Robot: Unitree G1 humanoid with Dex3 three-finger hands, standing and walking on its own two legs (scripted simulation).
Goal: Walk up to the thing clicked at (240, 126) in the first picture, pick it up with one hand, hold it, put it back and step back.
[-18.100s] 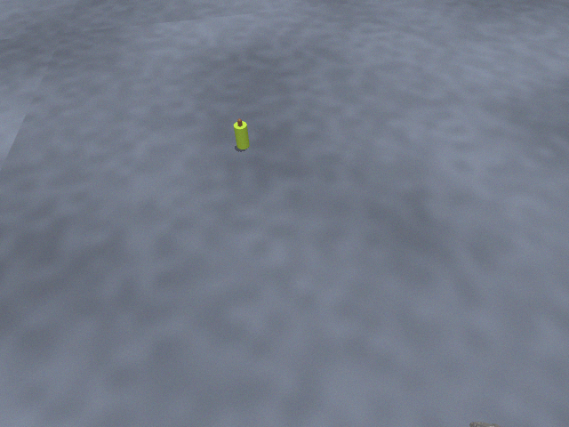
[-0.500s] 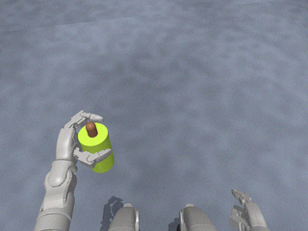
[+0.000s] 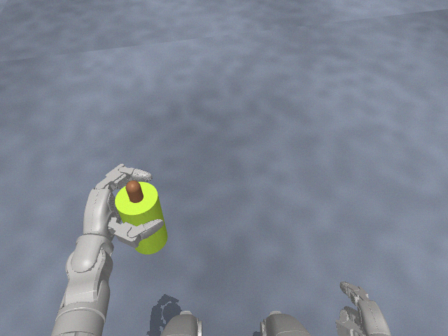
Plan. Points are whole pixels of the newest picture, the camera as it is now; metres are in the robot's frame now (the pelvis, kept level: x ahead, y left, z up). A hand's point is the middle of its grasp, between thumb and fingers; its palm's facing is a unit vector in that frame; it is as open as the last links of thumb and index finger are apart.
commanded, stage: hold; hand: left
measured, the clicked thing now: (142, 214) +0.32 +0.16 +0.01
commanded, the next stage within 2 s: none
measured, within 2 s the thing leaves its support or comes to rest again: neither
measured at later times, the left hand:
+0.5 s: hand (132, 205) +0.31 +0.17 +0.05, palm faces -0.03 -1.00 -0.03, open 10.4 cm
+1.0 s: hand (130, 211) +0.30 +0.17 +0.05, palm faces -0.02 -1.00 -0.04, open 10.4 cm
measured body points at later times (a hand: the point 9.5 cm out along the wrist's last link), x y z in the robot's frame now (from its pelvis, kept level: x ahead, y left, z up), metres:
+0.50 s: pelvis +0.00 +0.01 +0.01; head +0.04 +0.01 +0.46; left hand +0.31 +0.22 +0.05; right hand +0.12 -0.24 -0.10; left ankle +0.00 +0.13 -0.69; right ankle -0.01 -0.13 -0.69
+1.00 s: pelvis -0.01 +0.01 +0.02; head +0.02 +0.01 +0.46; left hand +0.30 +0.22 +0.06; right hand +0.11 -0.24 -0.10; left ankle +0.00 +0.13 -0.69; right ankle -0.01 -0.13 -0.69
